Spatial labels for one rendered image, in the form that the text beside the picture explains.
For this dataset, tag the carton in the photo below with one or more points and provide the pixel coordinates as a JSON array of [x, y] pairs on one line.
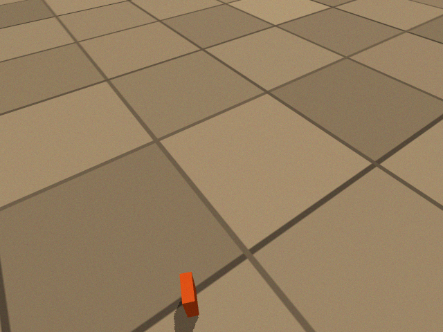
[[189, 294]]

